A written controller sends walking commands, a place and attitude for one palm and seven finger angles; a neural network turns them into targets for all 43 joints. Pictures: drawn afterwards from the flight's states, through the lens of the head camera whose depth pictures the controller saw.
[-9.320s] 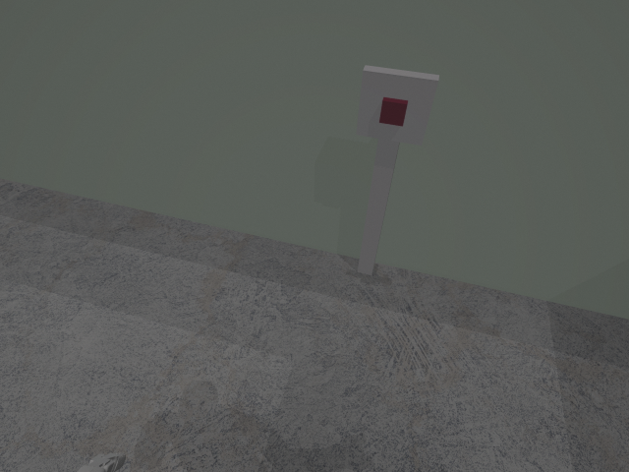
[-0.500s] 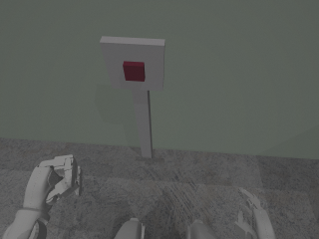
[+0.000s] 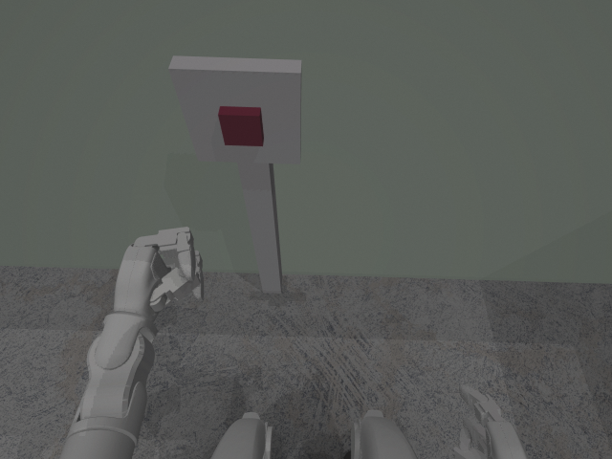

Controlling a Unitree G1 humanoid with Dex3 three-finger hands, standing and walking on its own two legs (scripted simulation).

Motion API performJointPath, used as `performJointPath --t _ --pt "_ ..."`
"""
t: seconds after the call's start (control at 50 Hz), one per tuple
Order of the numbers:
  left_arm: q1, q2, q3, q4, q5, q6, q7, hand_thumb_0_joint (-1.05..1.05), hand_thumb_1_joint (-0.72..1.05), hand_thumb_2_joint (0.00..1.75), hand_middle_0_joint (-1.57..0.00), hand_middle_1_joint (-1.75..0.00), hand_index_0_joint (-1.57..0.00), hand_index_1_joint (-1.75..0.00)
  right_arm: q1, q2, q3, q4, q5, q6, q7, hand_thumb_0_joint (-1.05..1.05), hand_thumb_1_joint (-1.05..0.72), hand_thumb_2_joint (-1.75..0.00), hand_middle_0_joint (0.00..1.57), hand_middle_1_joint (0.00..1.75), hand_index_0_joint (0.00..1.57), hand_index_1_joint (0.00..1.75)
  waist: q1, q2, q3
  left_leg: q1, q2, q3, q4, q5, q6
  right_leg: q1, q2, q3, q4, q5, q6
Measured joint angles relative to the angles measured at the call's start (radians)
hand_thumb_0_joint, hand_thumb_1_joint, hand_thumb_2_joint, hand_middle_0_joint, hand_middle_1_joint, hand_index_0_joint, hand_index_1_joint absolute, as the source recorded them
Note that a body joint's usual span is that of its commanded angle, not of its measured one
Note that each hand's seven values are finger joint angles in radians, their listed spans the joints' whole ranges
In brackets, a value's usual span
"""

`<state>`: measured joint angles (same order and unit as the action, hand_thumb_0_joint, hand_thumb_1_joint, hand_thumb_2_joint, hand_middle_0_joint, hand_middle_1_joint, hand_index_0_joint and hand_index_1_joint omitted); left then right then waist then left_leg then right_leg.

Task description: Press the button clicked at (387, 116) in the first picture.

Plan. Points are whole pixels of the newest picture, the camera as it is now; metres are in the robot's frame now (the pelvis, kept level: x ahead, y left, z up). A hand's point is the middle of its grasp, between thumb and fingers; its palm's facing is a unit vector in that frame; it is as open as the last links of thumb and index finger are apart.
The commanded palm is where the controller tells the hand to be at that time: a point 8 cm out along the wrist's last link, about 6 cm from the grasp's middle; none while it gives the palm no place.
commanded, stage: aim a knuckle at the button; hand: left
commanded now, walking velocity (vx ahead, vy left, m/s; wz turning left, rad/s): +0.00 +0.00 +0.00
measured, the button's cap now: (242, 125) +0.58 +0.12 +0.06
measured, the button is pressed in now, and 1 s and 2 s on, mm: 0 0 0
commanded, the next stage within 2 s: press the button with the knuckle in 1.32 s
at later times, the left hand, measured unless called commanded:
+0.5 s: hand (247, 208) +0.44 +0.10 +0.04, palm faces -0.04 -1.00 -0.03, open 3.1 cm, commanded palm +0.43 +0.15 +0.03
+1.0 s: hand (254, 196) +0.46 +0.09 +0.03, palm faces +0.01 -1.00 -0.03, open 3.1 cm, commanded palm +0.44 +0.15 +0.03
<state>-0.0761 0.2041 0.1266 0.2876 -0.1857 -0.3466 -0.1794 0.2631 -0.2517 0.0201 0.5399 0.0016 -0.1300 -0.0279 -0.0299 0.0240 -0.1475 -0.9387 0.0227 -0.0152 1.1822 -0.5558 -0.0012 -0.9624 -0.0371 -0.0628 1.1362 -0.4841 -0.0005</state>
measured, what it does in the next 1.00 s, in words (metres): stands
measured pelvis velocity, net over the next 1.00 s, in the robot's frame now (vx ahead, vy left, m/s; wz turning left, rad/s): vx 0.00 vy -0.01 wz -0.03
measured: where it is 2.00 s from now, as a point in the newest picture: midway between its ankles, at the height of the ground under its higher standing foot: outside the picture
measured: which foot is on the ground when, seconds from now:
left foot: down 0.00-1.00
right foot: down 0.00-1.00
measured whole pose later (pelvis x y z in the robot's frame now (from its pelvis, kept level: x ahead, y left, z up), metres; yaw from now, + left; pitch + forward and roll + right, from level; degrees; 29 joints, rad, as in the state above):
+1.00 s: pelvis +0.00 -0.01 -0.01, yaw -1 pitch +24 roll +0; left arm -0.68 0.20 0.26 0.94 -0.05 -0.53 0.01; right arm 0.35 -0.24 -0.01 0.63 -0.05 0.02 0.03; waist -0.12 0.03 -0.14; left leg -1.06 0.03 0.02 1.18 -0.54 -0.01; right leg -1.11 -0.02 -0.03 1.16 -0.46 -0.01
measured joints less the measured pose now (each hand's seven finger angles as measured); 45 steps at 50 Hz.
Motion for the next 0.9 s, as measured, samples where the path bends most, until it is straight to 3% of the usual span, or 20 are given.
performJointPath --t 0.4,0.66,0.74,0.9 --pt "-0.408 -0.016 0.026 0.397 0.073 -0.073 0.113 0.02 0.9 0.9 -1.3 -1.5 -1.3 -1.5 0.007 0.011 -0.009 0.063 -0.023 0.061 0.025 0.01 -0.9 -0.9 0.2 0.3 0.2 0.3 -0.042 0.004 0.002 -0.074 0.0 0.013 0.014 0.008 0.001 -0.083 0.0 0.015 0.022 0.009 0.0" --pt "-0.688 0.007 0.114 0.693 0.147 -0.141 0.196 0.02 0.9 0.9 -1.3 -1.5 -1.3 -1.5 0.055 0.006 -0.018 0.09 -0.057 0.105 0.048 0.01 -0.91 -0.9 0.2 0.3 0.2 0.3 -0.106 0.013 0.003 -0.158 0.005 0.027 0.041 0.009 0.0 -0.179 0.005 0.029 0.056 0.012 -0.002" --pt "-0.708 0.021 0.141 0.713 0.154 -0.153 0.197 0.02 0.9 0.9 -1.3 -1.5 -1.3 -1.5 0.079 0.006 -0.023 0.087 -0.063 0.131 0.058 0.01 -0.91 -0.9 0.2 0.3 0.2 0.3 -0.112 0.016 0.0 -0.17 0.01 0.037 0.04 0.008 -0.001 -0.198 0.011 0.039 0.06 0.014 -0.004" --pt "-0.63 0.007 0.15 0.671 0.14 -0.163 0.189 0.02 0.9 0.9 -1.3 -1.5 -1.3 -1.5 0.103 0.008 -0.024 0.083 -0.056 0.159 0.064 0.01 -0.91 -0.9 0.2 0.3 0.2 0.3 -0.1 0.015 0.006 -0.137 0.014 0.044 0.009 0.016 -0.003 -0.17 0.017 0.045 0.034 0.022 -0.005"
